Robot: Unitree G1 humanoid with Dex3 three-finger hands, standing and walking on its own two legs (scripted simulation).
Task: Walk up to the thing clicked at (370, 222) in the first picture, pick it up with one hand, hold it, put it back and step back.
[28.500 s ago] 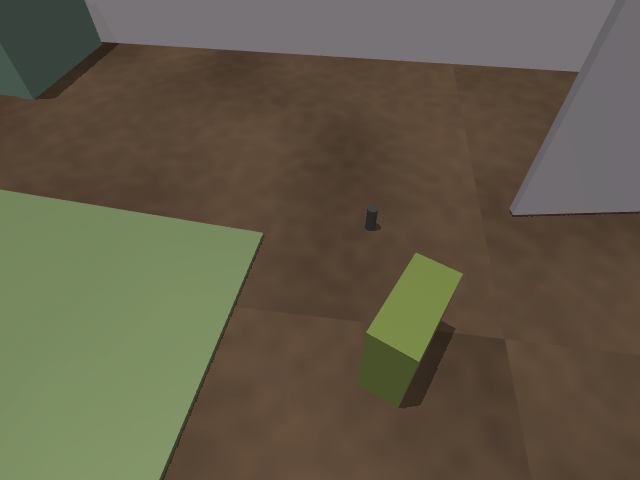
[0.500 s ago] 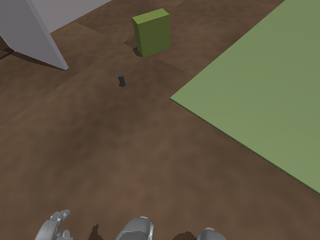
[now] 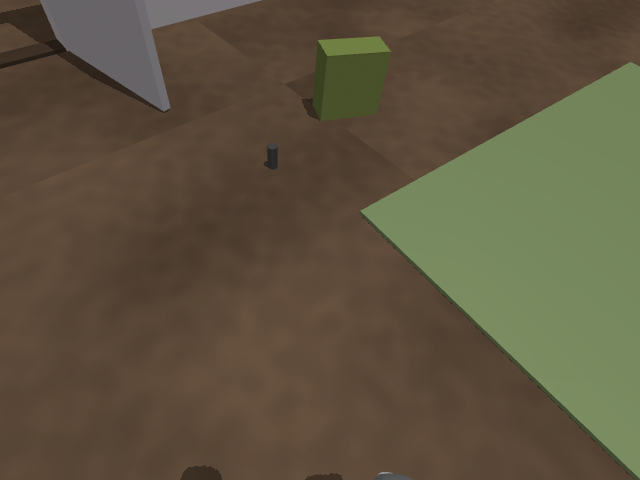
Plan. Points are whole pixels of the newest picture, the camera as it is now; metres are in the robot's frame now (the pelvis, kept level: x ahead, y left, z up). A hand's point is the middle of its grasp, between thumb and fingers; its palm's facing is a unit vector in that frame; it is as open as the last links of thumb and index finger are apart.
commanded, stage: walk up
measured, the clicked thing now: (272, 156) +1.45 +0.21 -0.71
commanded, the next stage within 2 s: stand in 0.86 s
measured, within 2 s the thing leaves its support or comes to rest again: neither
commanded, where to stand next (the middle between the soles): +0.08 -0.05 m, yaw +0 degrees
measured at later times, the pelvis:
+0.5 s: pelvis +0.00 -0.03 +0.01, yaw +3 degrees
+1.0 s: pelvis +0.01 -0.04 +0.02, yaw +3 degrees
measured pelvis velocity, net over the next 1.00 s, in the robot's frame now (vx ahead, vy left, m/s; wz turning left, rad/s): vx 0.01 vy -0.04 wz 0.05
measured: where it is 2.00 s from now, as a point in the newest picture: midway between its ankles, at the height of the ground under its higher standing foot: outside the picture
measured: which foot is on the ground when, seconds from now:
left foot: down 0.00-1.00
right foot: up 0.00-0.08, down 0.10-1.00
